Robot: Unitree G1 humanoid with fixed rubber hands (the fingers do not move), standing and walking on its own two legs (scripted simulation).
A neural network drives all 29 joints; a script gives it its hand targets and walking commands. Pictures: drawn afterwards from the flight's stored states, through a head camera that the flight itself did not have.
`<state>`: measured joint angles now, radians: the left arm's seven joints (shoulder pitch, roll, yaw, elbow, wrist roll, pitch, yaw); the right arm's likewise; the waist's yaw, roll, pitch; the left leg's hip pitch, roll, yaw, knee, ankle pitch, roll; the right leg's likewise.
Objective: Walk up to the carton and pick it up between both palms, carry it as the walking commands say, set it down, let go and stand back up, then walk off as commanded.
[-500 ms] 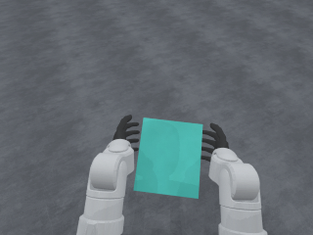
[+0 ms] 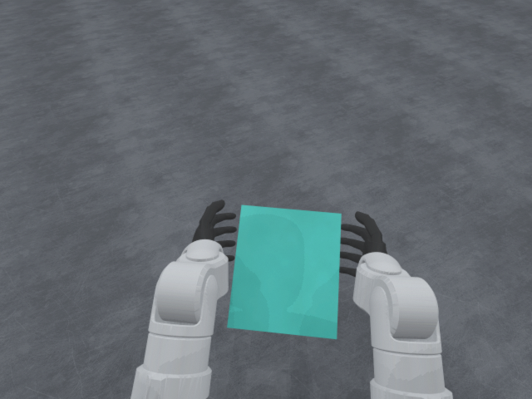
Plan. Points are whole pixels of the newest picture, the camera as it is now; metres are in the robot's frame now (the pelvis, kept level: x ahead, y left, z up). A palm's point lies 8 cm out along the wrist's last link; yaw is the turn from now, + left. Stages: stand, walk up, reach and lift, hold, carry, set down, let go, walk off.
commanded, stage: carry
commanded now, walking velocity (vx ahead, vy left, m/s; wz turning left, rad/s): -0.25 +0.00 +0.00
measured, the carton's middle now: (283, 271) +0.35 +0.00 -0.01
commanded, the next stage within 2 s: none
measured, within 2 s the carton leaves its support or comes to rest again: neither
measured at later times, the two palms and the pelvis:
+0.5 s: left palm (176, 372) +0.17 +0.12 +0.08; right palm out of the picture +0.15 -0.10 +0.07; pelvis -0.16 +0.02 +0.00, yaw -2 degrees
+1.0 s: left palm out of the picture -0.02 +0.17 +0.09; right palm out of the picture -0.03 -0.06 +0.08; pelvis -0.33 +0.05 +0.01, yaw +2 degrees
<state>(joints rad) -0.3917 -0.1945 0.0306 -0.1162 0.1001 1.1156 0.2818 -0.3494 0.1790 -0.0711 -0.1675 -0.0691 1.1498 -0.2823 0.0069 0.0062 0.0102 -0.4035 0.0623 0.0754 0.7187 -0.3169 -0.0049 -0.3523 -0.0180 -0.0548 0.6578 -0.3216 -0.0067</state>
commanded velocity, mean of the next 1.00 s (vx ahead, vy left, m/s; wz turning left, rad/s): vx -0.21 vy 0.00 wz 0.00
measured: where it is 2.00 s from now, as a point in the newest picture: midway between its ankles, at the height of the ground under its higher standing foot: outside the picture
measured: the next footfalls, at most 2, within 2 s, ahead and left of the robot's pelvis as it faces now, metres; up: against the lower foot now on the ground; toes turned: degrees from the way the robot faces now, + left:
right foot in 0.54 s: -0.17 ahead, -0.10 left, +0.00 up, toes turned -5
left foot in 0.94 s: -0.33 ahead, +0.14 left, +0.00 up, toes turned -12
